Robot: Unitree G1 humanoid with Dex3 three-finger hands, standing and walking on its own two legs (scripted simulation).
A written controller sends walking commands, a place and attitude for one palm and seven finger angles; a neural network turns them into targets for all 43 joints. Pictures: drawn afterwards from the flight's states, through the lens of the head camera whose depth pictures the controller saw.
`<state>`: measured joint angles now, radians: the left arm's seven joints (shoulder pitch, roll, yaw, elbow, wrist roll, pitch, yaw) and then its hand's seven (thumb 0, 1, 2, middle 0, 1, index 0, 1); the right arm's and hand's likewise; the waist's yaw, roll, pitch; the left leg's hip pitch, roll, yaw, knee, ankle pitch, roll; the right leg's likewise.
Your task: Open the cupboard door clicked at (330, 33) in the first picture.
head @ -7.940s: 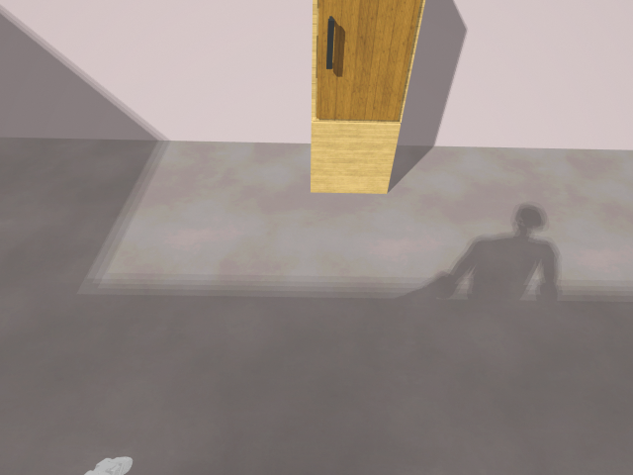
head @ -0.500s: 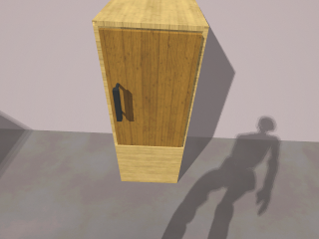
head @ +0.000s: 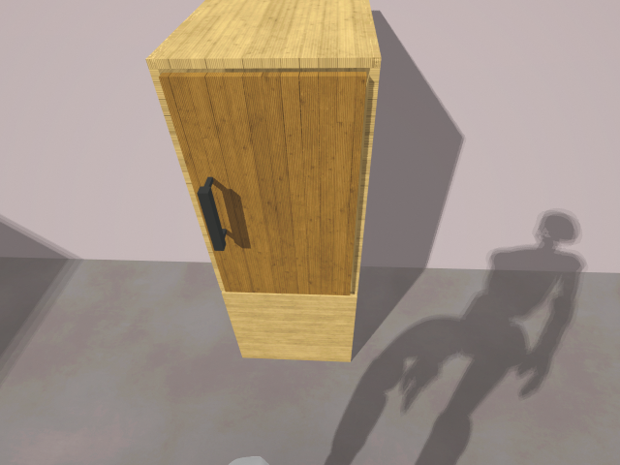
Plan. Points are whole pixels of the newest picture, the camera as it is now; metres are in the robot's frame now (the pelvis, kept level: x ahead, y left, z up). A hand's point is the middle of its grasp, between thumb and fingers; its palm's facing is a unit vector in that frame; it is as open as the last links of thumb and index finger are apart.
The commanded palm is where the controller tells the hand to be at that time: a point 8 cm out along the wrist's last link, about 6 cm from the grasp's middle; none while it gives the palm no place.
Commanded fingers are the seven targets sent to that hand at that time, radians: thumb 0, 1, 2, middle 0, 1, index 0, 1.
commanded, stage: shuffle to correct the standing spot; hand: left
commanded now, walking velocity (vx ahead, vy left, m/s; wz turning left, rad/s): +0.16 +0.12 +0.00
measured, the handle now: (214, 214) +0.61 +0.25 -0.05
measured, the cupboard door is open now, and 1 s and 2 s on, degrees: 0 0 0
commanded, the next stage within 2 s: come to a stop and stand still in 0.08 s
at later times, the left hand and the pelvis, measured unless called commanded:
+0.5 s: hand out of the picture +0.05 +0.23 -0.19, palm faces +0.01 -0.98 -0.19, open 7.4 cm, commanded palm none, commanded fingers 0.00 0.90 0.90 -0.20 -0.30 -0.20 -0.30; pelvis +0.06 +0.06 -0.01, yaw -3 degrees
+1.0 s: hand out of the picture +0.05 +0.18 -0.17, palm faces +0.03 -0.98 -0.21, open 7.3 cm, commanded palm none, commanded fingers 0.00 0.90 0.90 -0.20 -0.30 -0.20 -0.30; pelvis +0.03 +0.01 +0.00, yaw -2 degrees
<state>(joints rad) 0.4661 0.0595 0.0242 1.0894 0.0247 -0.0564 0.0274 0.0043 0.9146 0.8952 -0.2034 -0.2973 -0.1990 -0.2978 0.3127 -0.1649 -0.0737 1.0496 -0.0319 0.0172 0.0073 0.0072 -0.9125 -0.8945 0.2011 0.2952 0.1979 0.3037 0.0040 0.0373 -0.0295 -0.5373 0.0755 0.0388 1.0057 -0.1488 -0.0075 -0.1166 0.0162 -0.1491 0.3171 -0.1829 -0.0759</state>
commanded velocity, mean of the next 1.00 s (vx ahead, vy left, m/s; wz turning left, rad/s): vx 0.00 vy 0.01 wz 0.00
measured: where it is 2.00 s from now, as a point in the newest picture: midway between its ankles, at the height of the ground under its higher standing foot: outside the picture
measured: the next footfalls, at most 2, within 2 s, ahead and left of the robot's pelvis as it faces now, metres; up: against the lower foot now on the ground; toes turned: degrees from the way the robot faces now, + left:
left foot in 0.30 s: +0.16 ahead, +0.17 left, +0.00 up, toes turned +6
right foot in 0.72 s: +0.05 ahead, -0.10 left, +0.00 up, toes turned -6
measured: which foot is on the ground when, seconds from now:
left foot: up 0.00-0.28, down 0.30-0.72, up 0.74-1.00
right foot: down 0.00-0.36, up 0.38-0.70, down 0.72-1.00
